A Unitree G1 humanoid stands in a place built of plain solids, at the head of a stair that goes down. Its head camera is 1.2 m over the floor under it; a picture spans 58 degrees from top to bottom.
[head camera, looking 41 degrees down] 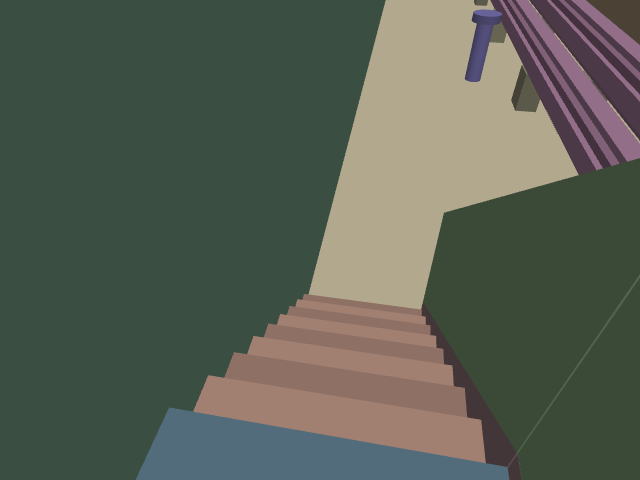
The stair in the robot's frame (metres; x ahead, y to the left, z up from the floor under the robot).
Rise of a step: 0.18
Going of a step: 0.22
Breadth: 0.95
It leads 10 degrees to the right of straight ahead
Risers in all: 9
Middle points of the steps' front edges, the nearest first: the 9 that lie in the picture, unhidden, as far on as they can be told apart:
0.55 -0.03 0.00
0.77 -0.07 -0.18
0.99 -0.10 -0.36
1.21 -0.14 -0.55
1.43 -0.18 -0.73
1.65 -0.22 -0.91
1.87 -0.26 -1.09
2.09 -0.30 -1.27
2.30 -0.34 -1.46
